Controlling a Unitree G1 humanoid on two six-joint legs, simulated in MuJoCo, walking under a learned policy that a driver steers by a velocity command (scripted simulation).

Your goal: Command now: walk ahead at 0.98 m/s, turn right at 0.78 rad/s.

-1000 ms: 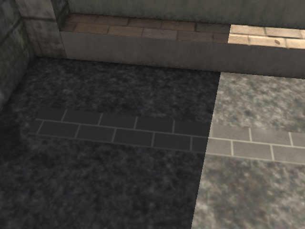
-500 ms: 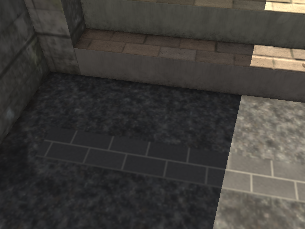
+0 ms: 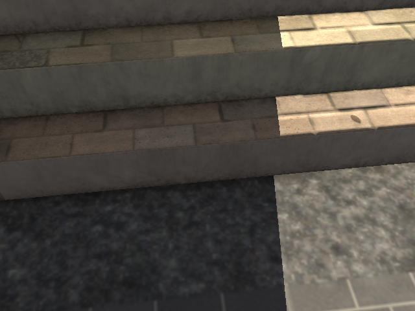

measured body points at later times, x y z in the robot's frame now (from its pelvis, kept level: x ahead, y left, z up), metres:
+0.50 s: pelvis +0.46 -0.02 +0.00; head +0.49 -0.03 +0.44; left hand +0.51 +0.26 -0.13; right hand +0.65 -0.28 -0.08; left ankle +0.73 +0.06 -0.69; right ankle +0.27 -0.01 -0.73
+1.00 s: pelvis +0.86 -0.06 +0.02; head +0.91 -0.05 +0.47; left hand +1.05 +0.17 -0.07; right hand +0.98 -0.33 -0.09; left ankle +0.77 +0.03 -0.55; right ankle +0.84 -0.20 -0.72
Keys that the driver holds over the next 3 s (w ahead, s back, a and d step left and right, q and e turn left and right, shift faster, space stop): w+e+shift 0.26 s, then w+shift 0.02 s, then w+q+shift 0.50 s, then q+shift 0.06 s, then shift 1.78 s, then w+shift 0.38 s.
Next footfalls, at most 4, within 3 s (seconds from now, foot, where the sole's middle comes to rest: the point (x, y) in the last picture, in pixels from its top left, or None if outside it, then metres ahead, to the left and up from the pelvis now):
0.14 right None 0.31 -0.02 -0.77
0.58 left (208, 236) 0.76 0.01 -0.77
0.94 right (263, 206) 0.88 -0.20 -0.76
1.16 left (189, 129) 1.08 0.07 -0.55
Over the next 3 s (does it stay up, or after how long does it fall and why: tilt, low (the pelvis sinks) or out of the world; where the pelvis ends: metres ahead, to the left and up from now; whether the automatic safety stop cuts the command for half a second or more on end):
stays up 1.38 -0.07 0.44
